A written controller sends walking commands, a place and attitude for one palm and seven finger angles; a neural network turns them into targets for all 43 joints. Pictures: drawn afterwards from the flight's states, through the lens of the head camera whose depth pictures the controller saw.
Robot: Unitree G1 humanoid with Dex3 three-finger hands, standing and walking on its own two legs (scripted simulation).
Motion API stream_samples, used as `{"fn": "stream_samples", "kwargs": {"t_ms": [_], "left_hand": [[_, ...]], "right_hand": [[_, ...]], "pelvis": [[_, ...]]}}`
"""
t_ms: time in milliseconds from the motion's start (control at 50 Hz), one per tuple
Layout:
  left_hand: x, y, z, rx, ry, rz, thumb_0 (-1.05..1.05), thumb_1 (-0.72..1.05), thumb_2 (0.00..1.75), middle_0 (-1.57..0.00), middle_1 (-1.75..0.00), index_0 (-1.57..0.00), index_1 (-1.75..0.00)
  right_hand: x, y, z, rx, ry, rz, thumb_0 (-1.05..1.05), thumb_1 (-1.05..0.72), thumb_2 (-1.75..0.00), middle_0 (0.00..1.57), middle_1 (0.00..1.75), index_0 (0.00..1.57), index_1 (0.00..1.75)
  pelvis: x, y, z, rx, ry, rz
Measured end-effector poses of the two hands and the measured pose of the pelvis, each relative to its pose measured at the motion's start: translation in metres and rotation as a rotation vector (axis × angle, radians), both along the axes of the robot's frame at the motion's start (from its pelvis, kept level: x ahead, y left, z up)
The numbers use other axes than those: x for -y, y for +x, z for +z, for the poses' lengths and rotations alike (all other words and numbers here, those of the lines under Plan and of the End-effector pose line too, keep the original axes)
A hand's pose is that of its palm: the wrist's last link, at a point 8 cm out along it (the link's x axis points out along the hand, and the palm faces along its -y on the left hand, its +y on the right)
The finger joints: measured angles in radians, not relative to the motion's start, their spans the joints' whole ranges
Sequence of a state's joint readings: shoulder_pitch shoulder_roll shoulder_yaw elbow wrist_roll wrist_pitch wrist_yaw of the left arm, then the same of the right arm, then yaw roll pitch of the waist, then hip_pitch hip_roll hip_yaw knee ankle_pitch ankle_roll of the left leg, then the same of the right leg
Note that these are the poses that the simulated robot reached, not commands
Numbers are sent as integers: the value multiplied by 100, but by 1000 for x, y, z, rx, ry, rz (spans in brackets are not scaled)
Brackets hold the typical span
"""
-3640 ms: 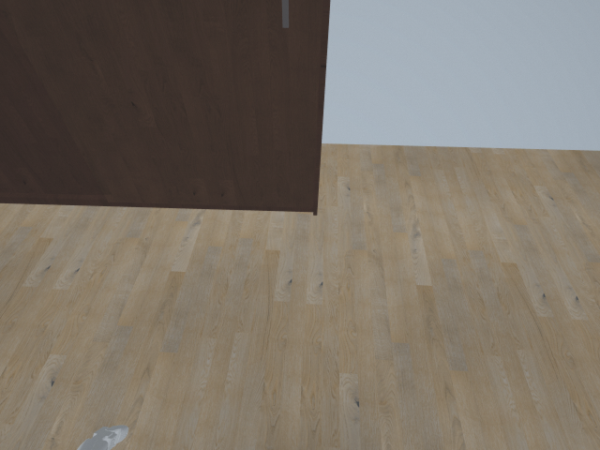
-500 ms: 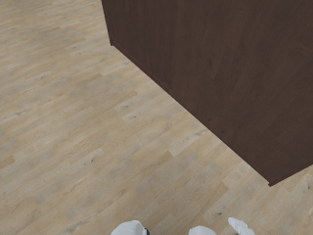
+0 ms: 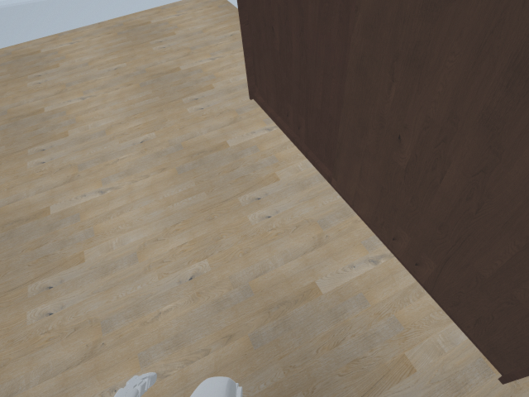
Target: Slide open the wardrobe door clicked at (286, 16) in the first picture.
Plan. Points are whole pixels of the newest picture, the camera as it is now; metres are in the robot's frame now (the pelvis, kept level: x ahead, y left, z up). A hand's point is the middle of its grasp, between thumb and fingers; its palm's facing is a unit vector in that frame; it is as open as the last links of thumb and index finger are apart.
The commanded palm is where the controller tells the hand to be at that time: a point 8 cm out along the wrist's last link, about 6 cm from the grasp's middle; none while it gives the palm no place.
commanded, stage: walk to a spot facing it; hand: right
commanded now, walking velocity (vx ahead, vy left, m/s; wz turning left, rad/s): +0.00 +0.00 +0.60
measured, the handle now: out of the picture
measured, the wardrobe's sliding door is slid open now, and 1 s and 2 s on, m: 0.00 0.00 0.00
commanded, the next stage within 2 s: turn to face it in 1.06 s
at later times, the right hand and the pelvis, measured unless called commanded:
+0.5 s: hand (339, 388) +0.17 -0.10 -0.15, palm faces -0.29 +0.93 -0.25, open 7.4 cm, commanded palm none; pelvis +0.01 +0.05 +0.00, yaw +17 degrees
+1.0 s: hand (344, 332) +0.26 -0.13 -0.18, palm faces -0.48 +0.86 -0.17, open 7.4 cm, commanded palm none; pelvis +0.13 +0.03 +0.00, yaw +34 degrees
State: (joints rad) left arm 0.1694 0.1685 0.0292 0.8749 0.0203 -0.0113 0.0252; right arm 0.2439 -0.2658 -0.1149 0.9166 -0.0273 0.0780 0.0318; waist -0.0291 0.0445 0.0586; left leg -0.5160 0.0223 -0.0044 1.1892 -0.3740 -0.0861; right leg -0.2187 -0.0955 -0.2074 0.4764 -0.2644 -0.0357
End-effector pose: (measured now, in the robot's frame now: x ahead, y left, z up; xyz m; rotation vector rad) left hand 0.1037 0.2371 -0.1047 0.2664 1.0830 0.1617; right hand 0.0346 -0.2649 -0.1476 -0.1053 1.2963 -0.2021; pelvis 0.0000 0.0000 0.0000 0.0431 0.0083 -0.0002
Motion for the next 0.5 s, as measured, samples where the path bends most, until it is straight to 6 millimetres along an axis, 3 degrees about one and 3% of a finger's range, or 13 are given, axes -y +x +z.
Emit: {"fn": "stream_samples", "kwargs": {"t_ms": [140,260,320,400,500], "left_hand": [[-16,-78,-17,-135,-31,181,1,91,90,-20,-30,-21,-30],[-41,-147,-44,-239,-80,335,1,91,90,-20,-30,-21,-30],[-55,-172,-59,-289,-96,381,1,91,90,-20,-30,-20,-30],[-64,-174,-53,-287,-101,410,1,91,90,-19,-30,-20,-30],[-73,-149,-39,-186,-99,423,1,91,90,-19,-30,-20,-30]], "right_hand": [[-20,41,2,-12,1,136,1,-91,-90,20,30,20,30],[-65,101,8,83,-32,297,1,-91,-90,20,30,20,30],[-86,125,12,162,-60,353,1,-91,-90,20,30,20,30],[-104,136,25,191,-62,384,1,-91,-90,20,30,20,30],[-116,136,30,171,-40,427,1,-91,-90,21,30,20,30]], "pelvis": [[-6,0,-2,0,-12,100],[-28,-3,-13,-2,-38,186],[-40,-5,-22,1,-41,210],[-48,-4,-12,10,-46,250],[-54,5,-3,9,-55,301]]}}
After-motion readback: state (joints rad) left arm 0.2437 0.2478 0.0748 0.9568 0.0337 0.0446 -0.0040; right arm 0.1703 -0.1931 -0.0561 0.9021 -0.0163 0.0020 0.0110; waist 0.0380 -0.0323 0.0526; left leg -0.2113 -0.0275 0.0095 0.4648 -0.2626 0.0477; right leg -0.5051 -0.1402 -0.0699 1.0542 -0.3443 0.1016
